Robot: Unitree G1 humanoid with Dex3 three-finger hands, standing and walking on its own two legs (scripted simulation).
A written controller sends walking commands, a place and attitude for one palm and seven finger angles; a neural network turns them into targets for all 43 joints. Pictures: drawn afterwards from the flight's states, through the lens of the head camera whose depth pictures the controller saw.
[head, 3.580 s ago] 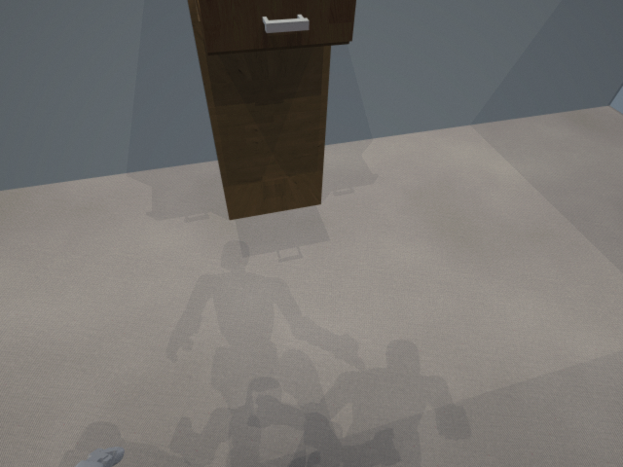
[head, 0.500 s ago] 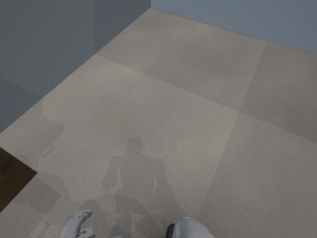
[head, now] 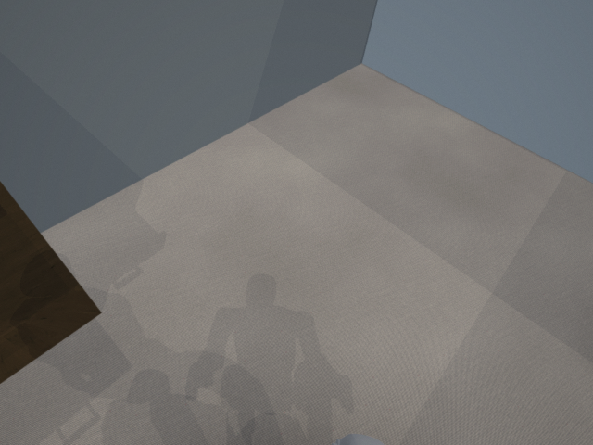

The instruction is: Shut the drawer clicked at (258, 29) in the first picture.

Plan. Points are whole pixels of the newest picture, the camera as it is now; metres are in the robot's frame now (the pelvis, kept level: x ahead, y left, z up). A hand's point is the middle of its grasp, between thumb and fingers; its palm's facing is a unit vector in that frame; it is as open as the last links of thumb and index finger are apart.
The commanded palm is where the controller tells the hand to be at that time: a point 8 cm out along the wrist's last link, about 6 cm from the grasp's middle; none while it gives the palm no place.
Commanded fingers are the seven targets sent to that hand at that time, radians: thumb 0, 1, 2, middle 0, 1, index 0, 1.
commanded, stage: turn to face it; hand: left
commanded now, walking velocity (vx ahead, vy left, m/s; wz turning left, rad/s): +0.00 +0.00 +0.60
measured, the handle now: out of the picture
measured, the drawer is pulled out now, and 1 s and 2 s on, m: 0.25 0.25 0.25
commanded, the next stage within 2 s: take the last steps up to it in 1.34 s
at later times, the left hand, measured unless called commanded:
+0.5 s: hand out of the picture +0.06 +0.14 -0.13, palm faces +0.29 -0.92 -0.27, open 7.4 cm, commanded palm none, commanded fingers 0.00 0.90 0.90 -0.20 -0.30 -0.20 -0.30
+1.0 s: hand out of the picture -0.15 +0.15 -0.18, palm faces +0.61 -0.75 -0.27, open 7.4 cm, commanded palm none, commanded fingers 0.00 0.90 0.90 -0.20 -0.30 -0.20 -0.30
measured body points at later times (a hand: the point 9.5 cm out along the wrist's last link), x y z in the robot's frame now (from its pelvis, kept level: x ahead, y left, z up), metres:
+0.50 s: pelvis -0.01 -0.08 +0.00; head +0.02 -0.10 +0.45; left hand +0.04 +0.19 -0.11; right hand +0.12 -0.33 -0.15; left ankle -0.02 +0.06 -0.67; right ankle +0.02 -0.18 -0.73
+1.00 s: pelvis -0.04 -0.06 +0.00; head -0.03 -0.01 +0.45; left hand -0.18 +0.19 -0.16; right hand +0.21 -0.20 -0.12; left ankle -0.09 +0.03 -0.73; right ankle +0.02 -0.19 -0.66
